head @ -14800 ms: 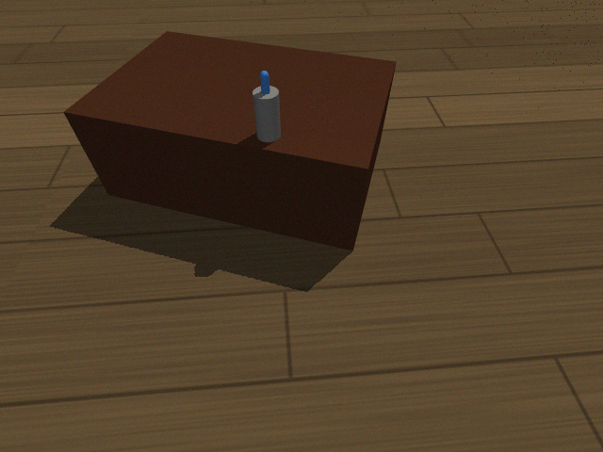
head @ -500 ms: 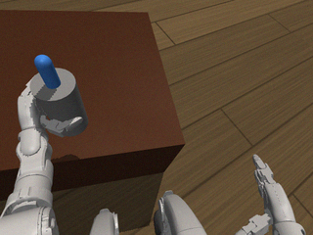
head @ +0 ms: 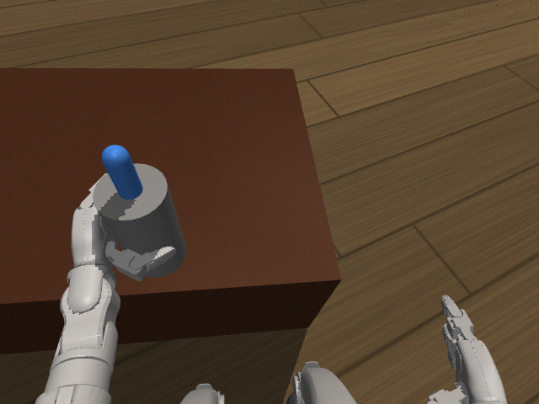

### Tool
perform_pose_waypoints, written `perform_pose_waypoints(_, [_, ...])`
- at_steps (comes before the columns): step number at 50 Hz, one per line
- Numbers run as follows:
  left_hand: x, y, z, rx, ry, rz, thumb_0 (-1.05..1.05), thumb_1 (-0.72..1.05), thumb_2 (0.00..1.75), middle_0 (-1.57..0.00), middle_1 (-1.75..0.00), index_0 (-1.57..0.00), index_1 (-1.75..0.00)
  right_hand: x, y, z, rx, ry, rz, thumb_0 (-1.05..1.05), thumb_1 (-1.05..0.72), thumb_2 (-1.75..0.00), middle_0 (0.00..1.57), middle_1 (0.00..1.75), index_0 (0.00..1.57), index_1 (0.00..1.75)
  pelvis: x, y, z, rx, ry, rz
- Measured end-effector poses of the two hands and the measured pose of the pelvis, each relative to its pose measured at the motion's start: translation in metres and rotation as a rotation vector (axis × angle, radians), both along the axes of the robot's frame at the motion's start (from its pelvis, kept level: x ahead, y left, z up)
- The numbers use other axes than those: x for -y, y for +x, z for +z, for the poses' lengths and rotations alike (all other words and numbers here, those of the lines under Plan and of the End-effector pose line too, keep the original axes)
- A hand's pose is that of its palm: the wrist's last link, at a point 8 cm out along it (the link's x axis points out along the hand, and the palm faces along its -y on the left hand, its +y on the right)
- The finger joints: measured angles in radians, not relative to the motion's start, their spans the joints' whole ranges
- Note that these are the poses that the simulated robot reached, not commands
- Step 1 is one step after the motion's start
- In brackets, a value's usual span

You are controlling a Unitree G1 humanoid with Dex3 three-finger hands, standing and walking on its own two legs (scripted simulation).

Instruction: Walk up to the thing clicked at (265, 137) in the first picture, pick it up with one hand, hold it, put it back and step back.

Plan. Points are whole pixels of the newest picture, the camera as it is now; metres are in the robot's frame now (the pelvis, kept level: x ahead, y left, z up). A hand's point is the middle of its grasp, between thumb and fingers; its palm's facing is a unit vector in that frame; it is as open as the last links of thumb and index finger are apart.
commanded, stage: lift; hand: left
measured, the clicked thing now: (140, 212) +0.37 +0.16 +0.07
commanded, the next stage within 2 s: hold in 0.48 s
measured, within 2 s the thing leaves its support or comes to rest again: neither
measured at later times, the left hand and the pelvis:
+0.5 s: hand (132, 223) +0.36 +0.17 +0.07, palm faces +0.10 -1.00 -0.01, open 11.9 cm; pelvis +0.02 +0.00 +0.01, yaw +0 degrees
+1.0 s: hand (131, 229) +0.33 +0.16 +0.09, palm faces +0.11 -0.99 -0.01, open 11.9 cm; pelvis +0.01 -0.01 +0.02, yaw +0 degrees
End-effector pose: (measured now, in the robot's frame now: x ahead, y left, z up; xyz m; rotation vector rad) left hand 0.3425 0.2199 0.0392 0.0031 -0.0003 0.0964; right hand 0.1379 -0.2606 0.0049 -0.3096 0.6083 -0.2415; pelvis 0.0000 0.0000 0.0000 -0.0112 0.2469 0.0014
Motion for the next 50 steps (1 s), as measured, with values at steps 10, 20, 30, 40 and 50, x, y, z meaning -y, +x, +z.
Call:
perform_pose_waypoints(10, [0.001, -0.003, 0.018, 0.012, 0.002, 0.008, -0.01, -0.61, 1.05, -0.62, -1.03, -0.61, -1.02, -0.006, 0.008, -0.007, -0.015, 0.048, -0.018, -0.01, 0.53, -0.05, 0.06, 0.05, 0.06, 0.06, -0.002, 0.008, 0.007, 0.023, 0.005, -0.006])
perform_pose_waypoints(20, [-0.002, -0.009, 0.026, 0.005, -0.002, 0.009, -0.01, -0.61, 1.05, -0.62, -1.03, -0.61, -1.02, -0.007, 0.016, -0.005, -0.024, 0.059, -0.016, -0.01, 0.53, -0.05, 0.06, 0.05, 0.06, 0.06, -0.002, 0.014, 0.013, 0.040, 0.006, -0.004])
perform_pose_waypoints(30, [0.000, -0.014, 0.035, 0.006, 0.003, 0.000, -0.01, -0.61, 1.05, -0.62, -1.03, -0.61, -1.02, -0.002, 0.015, -0.009, -0.043, 0.062, -0.029, -0.01, 0.53, -0.05, 0.06, 0.05, 0.06, 0.06, -0.002, 0.014, 0.016, 0.055, 0.006, -0.004])
perform_pose_waypoints(40, [0.005, -0.027, 0.040, 0.002, -0.004, 0.015, -0.01, -0.61, 1.05, -0.62, -1.03, -0.61, -1.02, -0.003, 0.014, -0.013, -0.051, 0.085, -0.025, -0.01, 0.52, -0.05, 0.06, 0.05, 0.06, 0.06, 0.002, 0.014, 0.020, 0.072, 0.011, -0.001])
perform_pose_waypoints(50, [0.008, -0.036, 0.052, 0.019, 0.006, 0.017, -0.01, -0.61, 1.05, -0.62, -1.03, -0.61, -1.02, -0.001, 0.015, -0.010, -0.030, 0.093, -0.024, -0.01, 0.52, -0.05, 0.06, 0.05, 0.06, 0.06, 0.006, 0.010, 0.023, 0.097, 0.013, 0.002])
